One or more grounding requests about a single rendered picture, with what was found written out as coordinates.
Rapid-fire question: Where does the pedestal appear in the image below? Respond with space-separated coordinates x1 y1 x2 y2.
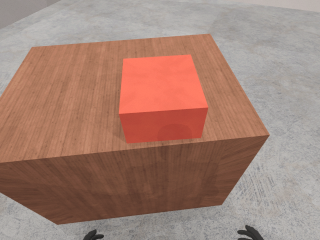
0 33 270 225

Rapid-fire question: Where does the carton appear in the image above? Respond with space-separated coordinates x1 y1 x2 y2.
119 54 209 144

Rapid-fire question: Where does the robot right hand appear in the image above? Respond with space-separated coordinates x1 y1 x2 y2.
237 225 264 240

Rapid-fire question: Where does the robot left hand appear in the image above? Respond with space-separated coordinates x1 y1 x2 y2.
83 229 104 240

